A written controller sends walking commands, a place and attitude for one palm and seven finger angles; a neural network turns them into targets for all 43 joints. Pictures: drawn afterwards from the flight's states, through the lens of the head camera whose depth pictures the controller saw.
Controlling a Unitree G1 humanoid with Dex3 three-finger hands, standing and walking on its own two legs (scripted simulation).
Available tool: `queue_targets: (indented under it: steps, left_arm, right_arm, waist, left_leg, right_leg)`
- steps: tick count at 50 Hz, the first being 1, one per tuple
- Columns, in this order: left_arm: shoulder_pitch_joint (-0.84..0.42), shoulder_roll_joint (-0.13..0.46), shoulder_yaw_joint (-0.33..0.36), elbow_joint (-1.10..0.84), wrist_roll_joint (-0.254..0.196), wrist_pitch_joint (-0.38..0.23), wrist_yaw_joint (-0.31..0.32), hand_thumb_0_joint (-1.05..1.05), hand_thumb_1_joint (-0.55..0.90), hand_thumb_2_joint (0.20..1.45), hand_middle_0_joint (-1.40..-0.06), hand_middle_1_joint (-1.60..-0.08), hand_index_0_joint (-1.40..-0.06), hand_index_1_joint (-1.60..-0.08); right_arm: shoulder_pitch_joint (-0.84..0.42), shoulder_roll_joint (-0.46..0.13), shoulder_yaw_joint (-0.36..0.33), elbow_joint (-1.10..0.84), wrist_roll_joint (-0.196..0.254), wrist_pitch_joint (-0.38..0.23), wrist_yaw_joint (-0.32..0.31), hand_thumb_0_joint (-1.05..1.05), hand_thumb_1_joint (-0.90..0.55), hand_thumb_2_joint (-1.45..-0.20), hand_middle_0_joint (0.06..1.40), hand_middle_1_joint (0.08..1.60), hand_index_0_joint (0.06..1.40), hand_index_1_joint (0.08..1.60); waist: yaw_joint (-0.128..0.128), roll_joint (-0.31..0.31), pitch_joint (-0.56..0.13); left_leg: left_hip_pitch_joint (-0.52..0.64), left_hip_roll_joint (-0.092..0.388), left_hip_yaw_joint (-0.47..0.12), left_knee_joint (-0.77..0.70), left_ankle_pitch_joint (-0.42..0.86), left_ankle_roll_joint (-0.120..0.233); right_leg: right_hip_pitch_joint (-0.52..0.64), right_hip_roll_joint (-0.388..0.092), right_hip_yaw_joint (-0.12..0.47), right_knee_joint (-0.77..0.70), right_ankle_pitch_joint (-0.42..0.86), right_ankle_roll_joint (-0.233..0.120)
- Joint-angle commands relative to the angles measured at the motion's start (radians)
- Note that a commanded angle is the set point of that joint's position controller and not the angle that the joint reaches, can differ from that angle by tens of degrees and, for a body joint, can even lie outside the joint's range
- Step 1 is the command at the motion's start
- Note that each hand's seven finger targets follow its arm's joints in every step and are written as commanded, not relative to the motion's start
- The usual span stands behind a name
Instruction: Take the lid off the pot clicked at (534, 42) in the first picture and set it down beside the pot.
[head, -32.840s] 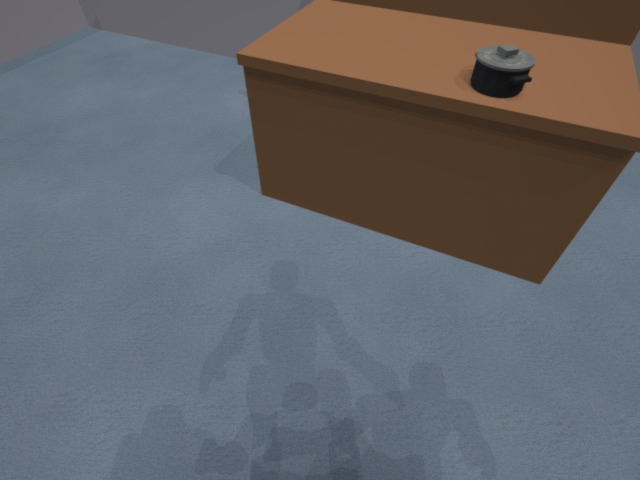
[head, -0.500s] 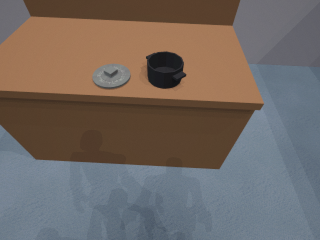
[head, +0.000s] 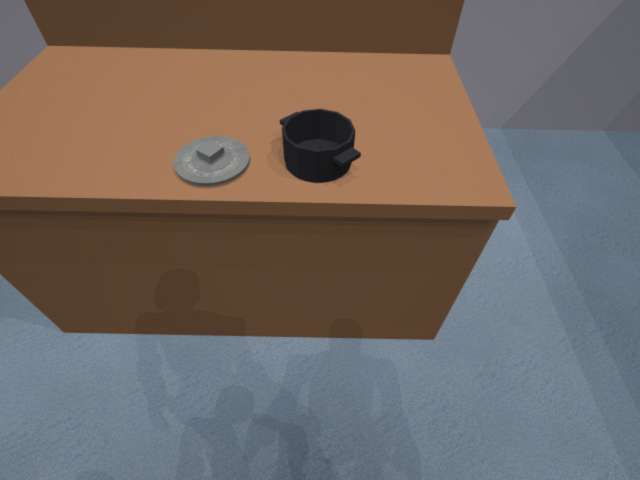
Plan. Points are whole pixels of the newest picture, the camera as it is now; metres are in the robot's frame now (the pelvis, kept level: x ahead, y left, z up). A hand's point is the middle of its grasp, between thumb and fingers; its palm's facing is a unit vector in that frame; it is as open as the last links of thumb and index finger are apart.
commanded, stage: look to check the result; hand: left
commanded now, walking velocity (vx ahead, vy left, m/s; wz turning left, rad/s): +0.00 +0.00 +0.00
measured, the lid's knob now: (210, 151) +0.74 +0.27 -0.05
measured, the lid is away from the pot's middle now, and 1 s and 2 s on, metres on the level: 0.24 0.24 0.24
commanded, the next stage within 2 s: stand and wait in 0.28 s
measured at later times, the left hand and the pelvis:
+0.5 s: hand out of the picture +0.00 +0.17 -0.18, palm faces +0.03 -0.98 -0.19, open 7.3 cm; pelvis +0.00 +0.00 +0.00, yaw +0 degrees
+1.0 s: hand out of the picture +0.00 +0.18 -0.18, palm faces +0.03 -0.98 -0.19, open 7.3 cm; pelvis +0.00 +0.00 +0.00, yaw +0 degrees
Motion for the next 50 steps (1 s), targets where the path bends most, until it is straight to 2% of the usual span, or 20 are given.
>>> queue_targets:
  steps: [1, 4, 7, 9, 12, 13, 16, 18, 22, 23, 27, 32, 35, 37, 38, 44, 47, 50]
  left_arm:
    - [0.057, 0.098, 0.021, -0.029, 0.000, -0.023, 0.008, 0.000, 0.900, 0.900, -0.200, -0.300, -0.200, -0.300]
    - [0.062, 0.093, 0.018, -0.021, 0.000, -0.024, 0.010, 0.000, 0.900, 0.900, -0.200, -0.300, -0.200, -0.300]
    - [0.071, 0.089, 0.019, -0.011, -0.001, -0.026, 0.010, 0.000, 0.900, 0.900, -0.200, -0.300, -0.200, -0.300]
    - [0.068, 0.083, 0.017, -0.009, -0.001, -0.023, 0.011, 0.000, 0.900, 0.900, -0.200, -0.300, -0.200, -0.300]
    - [0.078, 0.078, 0.016, 0.001, -0.001, -0.024, 0.011, 0.000, 0.900, 0.900, -0.200, -0.300, -0.200, -0.300]
    - [0.074, 0.078, 0.015, -0.001, 0.001, -0.022, 0.012, 0.000, 0.900, 0.900, -0.200, -0.300, -0.200, -0.300]
    - [0.087, 0.073, 0.015, 0.006, 0.000, -0.025, 0.011, 0.000, 0.900, 0.900, -0.200, -0.300, -0.200, -0.300]
    - [0.081, 0.073, 0.014, 0.007, 0.001, -0.023, 0.012, 0.000, 0.900, 0.900, -0.200, -0.300, -0.200, -0.300]
    - [0.086, 0.069, 0.015, 0.012, 0.000, -0.024, 0.010, 0.000, 0.900, 0.900, -0.200, -0.300, -0.200, -0.300]
    - [0.082, 0.068, 0.014, 0.009, 0.002, -0.022, 0.011, 0.000, 0.900, 0.900, -0.200, -0.300, -0.200, -0.300]
    - [0.089, 0.067, 0.015, 0.015, 0.000, -0.024, 0.010, 0.000, 0.900, 0.900, -0.200, -0.300, -0.200, -0.300]
    - [0.095, 0.066, 0.015, 0.019, 0.000, -0.024, 0.011, 0.000, 0.900, 0.900, -0.200, -0.300, -0.200, -0.300]
    - [0.092, 0.066, 0.015, 0.018, 0.001, -0.023, 0.011, 0.000, 0.900, 0.900, -0.200, -0.300, -0.200, -0.300]
    - [0.094, 0.063, 0.015, 0.021, 0.000, -0.023, 0.011, 0.000, 0.900, 0.900, -0.200, -0.300, -0.200, -0.300]
    - [0.091, 0.064, 0.015, 0.018, 0.001, -0.022, 0.012, 0.000, 0.900, 0.900, -0.200, -0.300, -0.200, -0.300]
    - [0.092, 0.065, 0.015, 0.020, 0.001, -0.024, 0.012, 0.000, 0.900, 0.900, -0.200, -0.300, -0.200, -0.300]
    - [0.090, 0.063, 0.017, 0.019, 0.000, -0.025, 0.012, 0.000, 0.900, 0.900, -0.200, -0.300, -0.200, -0.300]
    - [0.088, 0.063, 0.017, 0.018, 0.001, -0.023, 0.011, 0.000, 0.900, 0.900, -0.200, -0.300, -0.200, -0.300]
  right_arm:
    - [0.070, -0.099, -0.022, -0.028, -0.003, -0.023, -0.008, 0.000, -0.900, -0.900, 0.200, 0.300, 0.200, 0.300]
    - [0.077, -0.091, -0.021, -0.020, -0.002, -0.022, -0.008, 0.000, -0.900, -0.900, 0.200, 0.300, 0.200, 0.300]
    - [0.084, -0.089, -0.021, -0.011, -0.002, -0.025, -0.010, 0.000, -0.900, -0.900, 0.200, 0.300, 0.200, 0.300]
    - [0.084, -0.085, -0.020, -0.006, -0.002, -0.023, -0.011, 0.000, -0.900, -0.900, 0.200, 0.300, 0.200, 0.300]
    - [0.087, -0.084, -0.019, -0.001, -0.002, -0.025, -0.012, 0.000, -0.900, -0.900, 0.200, 0.300, 0.200, 0.300]
    - [0.086, -0.078, -0.021, -0.002, 0.000, -0.022, -0.011, 0.000, -0.900, -0.900, 0.200, 0.300, 0.200, 0.300]
    - [0.086, -0.080, -0.020, 0.000, -0.002, -0.025, -0.012, 0.000, -0.900, -0.900, 0.200, 0.300, 0.200, 0.300]
    - [0.083, -0.077, -0.022, -0.001, 0.000, -0.022, -0.011, 0.000, -0.900, -0.900, 0.200, 0.300, 0.200, 0.300]
    - [0.077, -0.081, -0.020, 0.002, -0.002, -0.026, -0.012, 0.000, -0.900, -0.900, 0.200, 0.300, 0.200, 0.300]
    - [0.080, -0.078, -0.020, 0.003, -0.001, -0.024, -0.012, 0.000, -0.900, -0.900, 0.200, 0.300, 0.200, 0.300]
    - [0.083, -0.084, -0.020, 0.004, -0.002, -0.029, -0.014, 0.000, -0.900, -0.900, 0.200, 0.300, 0.200, 0.300]
    - [0.081, -0.082, -0.019, 0.008, -0.001, -0.030, -0.016, 0.000, -0.900, -0.900, 0.200, 0.300, 0.200, 0.300]
    - [0.083, -0.078, -0.017, 0.011, 0.000, -0.028, -0.015, 0.000, -0.900, -0.900, 0.200, 0.300, 0.200, 0.300]
    - [0.080, -0.079, -0.018, 0.011, -0.001, -0.029, -0.016, 0.000, -0.900, -0.900, 0.200, 0.300, 0.200, 0.300]
    - [0.081, -0.074, -0.018, 0.012, 0.001, -0.026, -0.015, 0.000, -0.900, -0.900, 0.200, 0.300, 0.200, 0.300]
    - [0.079, -0.075, -0.019, 0.014, -0.001, -0.027, -0.014, 0.000, -0.900, -0.900, 0.200, 0.300, 0.200, 0.300]
    - [0.084, -0.078, -0.019, 0.015, -0.001, -0.029, -0.015, 0.000, -0.900, -0.900, 0.200, 0.300, 0.200, 0.300]
    - [0.084, -0.075, -0.018, 0.017, -0.001, -0.029, -0.015, 0.000, -0.900, -0.900, 0.200, 0.300, 0.200, 0.300]
  waist:
    - [0.001, -0.011, -0.018]
    - [0.000, -0.013, -0.010]
    - [-0.002, -0.005, -0.033]
    - [-0.002, 0.011, 0.002]
    - [0.000, 0.000, 0.000]
    - [-0.002, 0.010, 0.026]
    - [-0.001, -0.004, -0.005]
    - [-0.003, -0.009, 0.020]
    - [-0.001, 0.005, 0.009]
    - [-0.004, 0.019, 0.024]
    - [-0.001, 0.003, -0.011]
    - [0.001, 0.007, -0.007]
    - [0.000, -0.010, 0.004]
    - [0.001, 0.005, 0.003]
    - [0.000, 0.007, 0.023]
    - [-0.001, -0.006, 0.007]
    - [-0.002, -0.002, -0.006]
    - [0.000, 0.009, 0.010]
  left_leg:
    - [-0.019, 0.098, -0.072, -0.065, 0.314, 0.030]
    - [-0.020, 0.099, -0.072, -0.070, 0.290, 0.031]
    - [0.001, 0.100, -0.069, -0.061, 0.340, 0.030]
    - [-0.011, 0.104, -0.071, -0.074, 0.314, 0.032]
    - [-0.006, 0.106, -0.071, -0.074, 0.336, 0.033]
    - [-0.021, 0.105, -0.072, -0.080, 0.299, 0.032]
    - [-0.004, 0.105, -0.072, -0.076, 0.312, 0.034]
    - [-0.014, 0.104, -0.073, -0.080, 0.288, 0.032]
    - [-0.008, 0.106, -0.077, -0.085, 0.305, 0.035]
    - [-0.016, 0.108, -0.078, -0.093, 0.281, 0.035]
    - [0.005, 0.110, -0.080, -0.085, 0.345, 0.037]
    - [0.013, 0.107, -0.073, -0.078, 0.379, 0.035]
    - [0.000, 0.107, -0.078, -0.085, 0.351, 0.035]
    - [0.004, 0.105, -0.077, -0.083, 0.361, 0.035]
    - [-0.011, 0.104, -0.080, -0.090, 0.322, 0.035]
    - [-0.001, 0.105, -0.079, -0.090, 0.311, 0.035]
    - [0.006, 0.105, -0.078, -0.086, 0.349, 0.034]
    - [-0.006, 0.107, -0.081, -0.095, 0.336, 0.035]
  right_leg:
    - [0.016, -0.095, 0.055, -0.055, 0.343, -0.050]
    - [0.007, -0.094, 0.057, -0.065, 0.321, -0.048]
    - [0.014, -0.095, 0.052, -0.056, 0.362, -0.048]
    - [-0.008, -0.089, 0.050, -0.058, 0.328, -0.047]
    - [-0.007, -0.090, 0.045, -0.058, 0.338, -0.045]
    - [-0.023, -0.086, 0.047, -0.064, 0.308, -0.044]
    - [-0.010, -0.090, 0.051, -0.065, 0.325, -0.043]
    - [-0.027, -0.087, 0.051, -0.068, 0.307, -0.041]
    - [-0.022, -0.088, 0.048, -0.066, 0.310, -0.040]
    - [-0.034, -0.083, 0.044, -0.065, 0.281, -0.038]
    - [-0.013, -0.086, 0.037, -0.055, 0.323, -0.037]
    - [-0.015, -0.091, 0.036, -0.054, 0.348, -0.036]
    - [-0.014, -0.090, 0.035, -0.058, 0.330, -0.037]
    - [-0.014, -0.092, 0.033, -0.056, 0.338, -0.037]
    - [-0.024, -0.089, 0.036, -0.063, 0.307, -0.036]
    - [-0.019, -0.091, 0.041, -0.068, 0.307, -0.036]
    - [-0.010, -0.091, 0.039, -0.060, 0.336, -0.037]
    - [-0.016, -0.089, 0.032, -0.059, 0.313, -0.035]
